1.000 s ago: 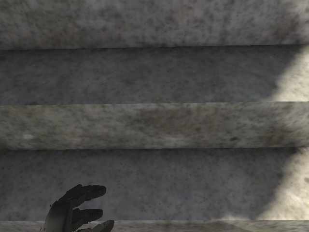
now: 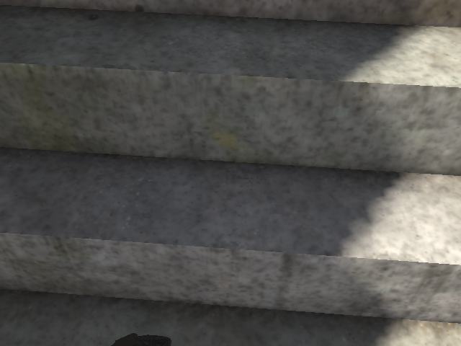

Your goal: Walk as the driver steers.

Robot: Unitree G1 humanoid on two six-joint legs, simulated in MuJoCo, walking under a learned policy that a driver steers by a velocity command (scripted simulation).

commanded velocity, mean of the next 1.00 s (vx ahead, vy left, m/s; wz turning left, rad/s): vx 0.50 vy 0.00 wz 0.00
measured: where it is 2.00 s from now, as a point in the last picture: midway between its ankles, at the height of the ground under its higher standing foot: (156, 75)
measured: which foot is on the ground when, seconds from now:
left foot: up 0.00-0.58, down 0.60-1.00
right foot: down 0.00-0.64, up 0.66-1.00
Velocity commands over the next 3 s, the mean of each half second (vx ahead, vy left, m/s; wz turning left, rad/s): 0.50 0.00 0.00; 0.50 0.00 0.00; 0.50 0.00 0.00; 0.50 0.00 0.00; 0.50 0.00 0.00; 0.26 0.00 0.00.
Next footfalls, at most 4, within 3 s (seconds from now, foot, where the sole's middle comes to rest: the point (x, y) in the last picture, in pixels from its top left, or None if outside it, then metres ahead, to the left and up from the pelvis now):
0.60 left None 0.39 0.14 -0.41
1.20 right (269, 209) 0.59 -0.05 -0.19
1.84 left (91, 41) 0.84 0.30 0.03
2.56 right None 1.08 0.09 0.25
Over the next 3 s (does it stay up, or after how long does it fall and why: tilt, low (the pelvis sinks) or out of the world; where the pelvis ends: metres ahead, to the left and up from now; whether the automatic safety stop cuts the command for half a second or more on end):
stays up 1.01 0.25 0.99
